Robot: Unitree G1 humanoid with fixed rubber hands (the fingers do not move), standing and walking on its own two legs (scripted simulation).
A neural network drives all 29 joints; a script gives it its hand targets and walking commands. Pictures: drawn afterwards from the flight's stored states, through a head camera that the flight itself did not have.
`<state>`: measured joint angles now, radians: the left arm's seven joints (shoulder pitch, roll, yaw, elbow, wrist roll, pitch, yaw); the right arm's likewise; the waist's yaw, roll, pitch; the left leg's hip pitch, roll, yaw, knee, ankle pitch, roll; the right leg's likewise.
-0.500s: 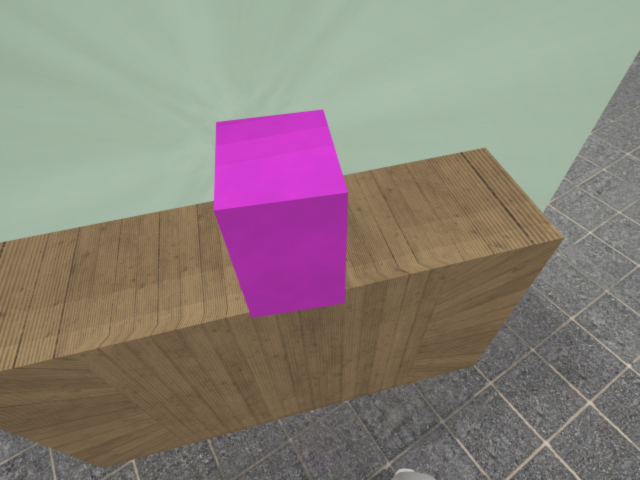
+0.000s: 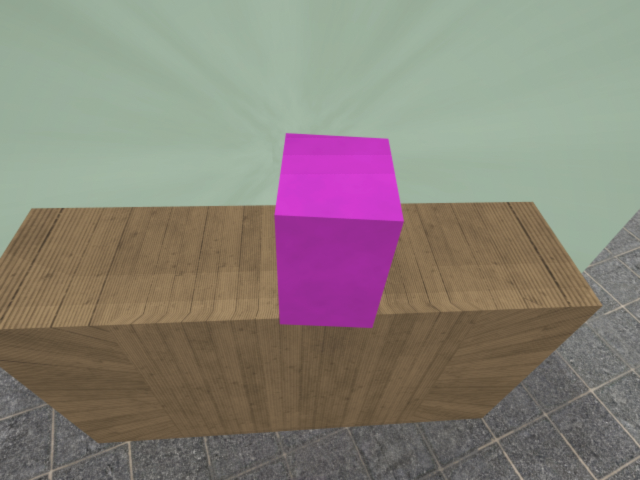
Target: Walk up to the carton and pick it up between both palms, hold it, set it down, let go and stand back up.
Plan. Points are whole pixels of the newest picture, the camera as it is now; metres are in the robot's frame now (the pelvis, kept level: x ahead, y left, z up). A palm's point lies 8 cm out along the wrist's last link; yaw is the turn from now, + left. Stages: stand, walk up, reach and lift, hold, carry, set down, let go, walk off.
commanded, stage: walk up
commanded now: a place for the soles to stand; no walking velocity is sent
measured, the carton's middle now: (331, 235) +0.50 +0.02 +0.01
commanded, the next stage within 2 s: reach and lift in 1.50 s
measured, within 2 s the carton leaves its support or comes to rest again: neither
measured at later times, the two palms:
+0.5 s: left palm out of the picture +0.07 +0.26 -0.09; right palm out of the picture +0.08 -0.24 -0.11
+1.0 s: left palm out of the picture +0.06 +0.25 -0.11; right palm out of the picture +0.12 -0.25 -0.11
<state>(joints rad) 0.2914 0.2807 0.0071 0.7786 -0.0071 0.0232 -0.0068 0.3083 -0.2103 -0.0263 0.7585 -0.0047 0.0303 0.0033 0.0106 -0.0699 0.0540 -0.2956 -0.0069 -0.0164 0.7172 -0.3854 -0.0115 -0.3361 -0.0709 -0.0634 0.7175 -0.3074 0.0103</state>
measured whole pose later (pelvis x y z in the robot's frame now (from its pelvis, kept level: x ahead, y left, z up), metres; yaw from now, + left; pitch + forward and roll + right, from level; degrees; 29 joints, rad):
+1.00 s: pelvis +0.03 -0.01 +0.01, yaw +6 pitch -1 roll -1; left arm 0.32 0.26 -0.01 0.79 0.01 0.01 0.00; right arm 0.32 -0.22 -0.01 0.78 -0.01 0.00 0.00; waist 0.01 0.01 0.03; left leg -0.24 -0.01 -0.13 0.64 -0.38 -0.03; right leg -0.21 -0.07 -0.17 0.61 -0.36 0.00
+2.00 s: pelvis -0.03 -0.04 +0.01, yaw +0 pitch -4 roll +1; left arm 0.17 0.21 0.09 0.52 0.01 0.31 0.00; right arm 0.14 -0.15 -0.02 0.82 -0.02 -0.21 -0.02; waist 0.04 -0.06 0.09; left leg -0.24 0.05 -0.04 0.56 -0.27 -0.04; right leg -0.28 0.00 -0.06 0.58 -0.24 -0.03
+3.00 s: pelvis +0.01 +0.01 +0.01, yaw +7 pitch +2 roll -1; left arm -0.06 0.18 -0.07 0.69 -0.14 -0.29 0.11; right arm -0.09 -0.06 -0.04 0.83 0.08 -0.37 -0.04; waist 0.01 -0.01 0.03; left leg -0.35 0.03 -0.02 0.63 -0.32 -0.02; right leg -0.30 0.02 0.01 0.58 -0.32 0.01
